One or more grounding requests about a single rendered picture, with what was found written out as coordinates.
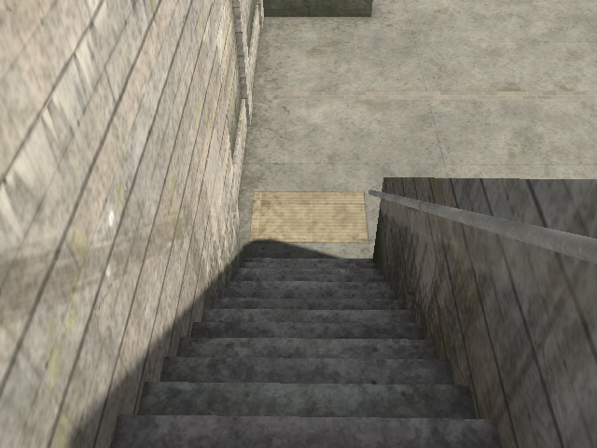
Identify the stairs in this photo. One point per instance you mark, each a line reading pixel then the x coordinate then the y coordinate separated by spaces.
pixel 306 353

